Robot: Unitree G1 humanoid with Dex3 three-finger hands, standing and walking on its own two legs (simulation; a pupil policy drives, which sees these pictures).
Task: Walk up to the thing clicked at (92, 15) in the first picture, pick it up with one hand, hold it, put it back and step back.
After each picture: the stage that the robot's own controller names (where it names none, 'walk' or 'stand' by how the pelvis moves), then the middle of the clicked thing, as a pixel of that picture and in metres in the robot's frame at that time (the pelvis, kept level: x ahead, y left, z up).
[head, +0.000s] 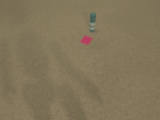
stand; (92, 22) +1.66 -0.10 -0.66
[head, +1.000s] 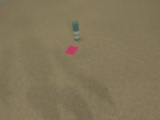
walk; (76, 31) +1.52 +0.20 -0.64
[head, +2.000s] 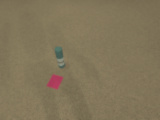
walk; (60, 57) +1.02 +0.31 -0.65
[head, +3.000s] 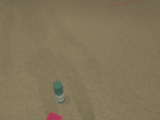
walk; (59, 93) +0.63 +0.23 -0.63
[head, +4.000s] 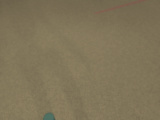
walk; out of the picture +0.39 +0.23 -0.63
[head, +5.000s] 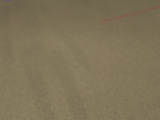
stand; out of the picture +0.33 +0.21 -0.65
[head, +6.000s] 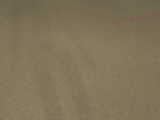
stand; out of the picture +0.36 +0.18 -0.65
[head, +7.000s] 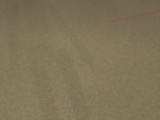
stand; out of the picture +0.37 +0.20 -0.66
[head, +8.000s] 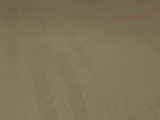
stand; out of the picture +0.37 +0.21 -0.66
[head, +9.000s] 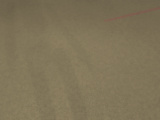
stand; out of the picture +0.35 +0.22 -0.66
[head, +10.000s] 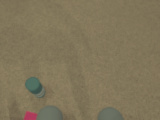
go down; (36, 88) +0.39 +0.23 -0.45
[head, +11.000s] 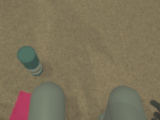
go down; (32, 63) +0.42 +0.26 -0.29
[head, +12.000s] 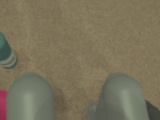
close in; (2, 53) +0.41 +0.28 -0.19
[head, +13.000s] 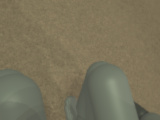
close; out of the picture +0.40 +0.30 -0.15
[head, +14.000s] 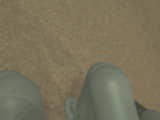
lift; out of the picture +0.39 +0.31 -0.15
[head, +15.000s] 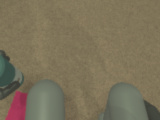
lift; (3, 74) +0.31 +0.27 -0.03
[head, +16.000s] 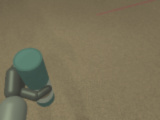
hold; (38, 82) +0.32 +0.16 +0.07
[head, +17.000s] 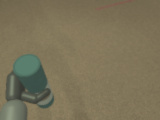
hold; (37, 85) +0.32 +0.17 +0.02
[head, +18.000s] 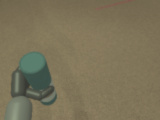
crouch; (41, 83) +0.34 +0.16 +0.02
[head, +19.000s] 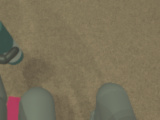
crouch; (3, 45) +0.44 +0.24 -0.07
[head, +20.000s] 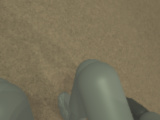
lower; out of the picture +0.43 +0.31 -0.16
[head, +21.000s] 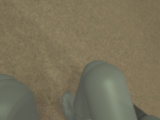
lower; out of the picture +0.41 +0.32 -0.16
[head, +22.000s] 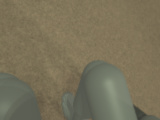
lower; out of the picture +0.41 +0.32 -0.16
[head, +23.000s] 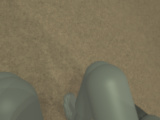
lower; out of the picture +0.40 +0.32 -0.16
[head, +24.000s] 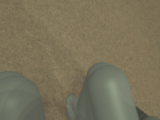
open; out of the picture +0.39 +0.29 -0.17
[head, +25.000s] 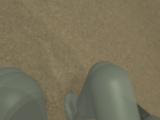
stand; out of the picture +0.39 +0.28 -0.16
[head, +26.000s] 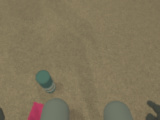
walk; (47, 83) +0.41 +0.22 -0.41
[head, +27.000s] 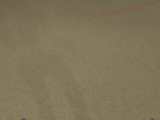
stand; out of the picture +0.35 +0.19 -0.60
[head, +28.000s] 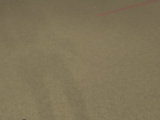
stand; out of the picture +0.36 +0.20 -0.60
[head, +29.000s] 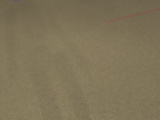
stand; out of the picture +0.37 +0.18 -0.65
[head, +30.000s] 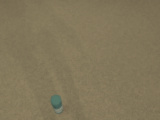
walk; (57, 105) +0.41 +0.16 -0.64
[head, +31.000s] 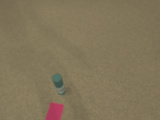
walk; (59, 85) +0.62 +0.23 -0.63
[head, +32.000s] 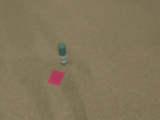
walk; (62, 54) +0.97 +0.20 -0.63
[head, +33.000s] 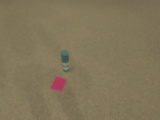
stand; (65, 61) +1.00 +0.20 -0.65
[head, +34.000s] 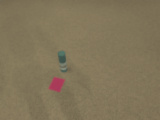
stand; (62, 62) +1.00 +0.22 -0.66
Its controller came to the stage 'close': yes
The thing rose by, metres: 0.66
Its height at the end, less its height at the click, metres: +0.00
